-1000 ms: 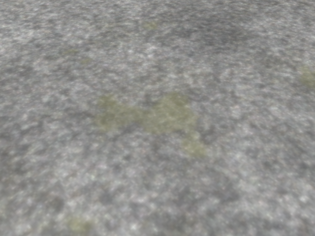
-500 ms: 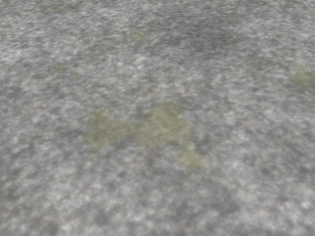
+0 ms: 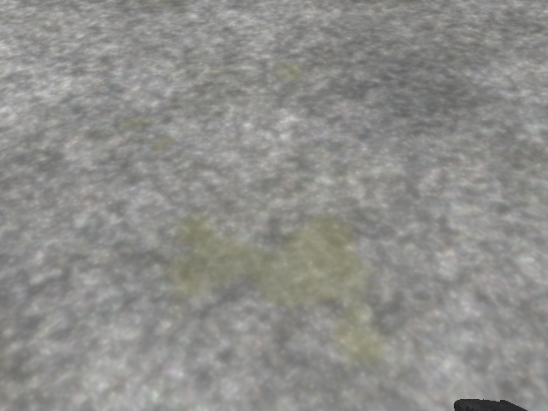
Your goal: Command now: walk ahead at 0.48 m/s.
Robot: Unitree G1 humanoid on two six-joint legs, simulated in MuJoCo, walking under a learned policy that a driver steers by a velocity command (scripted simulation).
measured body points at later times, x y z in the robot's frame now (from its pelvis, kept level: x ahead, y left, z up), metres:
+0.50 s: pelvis +0.28 +0.03 +0.01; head +0.30 +0.03 +0.46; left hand +0.46 +0.28 -0.10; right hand +0.26 -0.23 -0.13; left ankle +0.21 +0.13 -0.73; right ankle +0.48 -0.14 -0.67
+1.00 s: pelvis +0.57 -0.05 +0.02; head +0.59 -0.08 +0.46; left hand +0.68 +0.20 -0.10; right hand +0.70 -0.35 -0.08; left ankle +0.80 +0.09 -0.67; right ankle +0.51 -0.11 -0.73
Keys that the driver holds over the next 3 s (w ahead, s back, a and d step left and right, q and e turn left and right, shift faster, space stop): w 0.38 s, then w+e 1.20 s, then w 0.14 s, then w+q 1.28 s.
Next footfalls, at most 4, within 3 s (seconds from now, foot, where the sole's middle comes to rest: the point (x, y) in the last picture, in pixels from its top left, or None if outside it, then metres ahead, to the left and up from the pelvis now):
0.08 left None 0.25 0.13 -0.77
0.66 right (364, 382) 0.55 -0.12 -0.77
1.16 left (319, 264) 0.88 0.00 -0.77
1.70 right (452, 248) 0.97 -0.38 -0.77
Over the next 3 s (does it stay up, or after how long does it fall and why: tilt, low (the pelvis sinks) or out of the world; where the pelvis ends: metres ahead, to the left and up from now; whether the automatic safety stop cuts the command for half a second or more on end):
stays up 1.52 -0.56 0.01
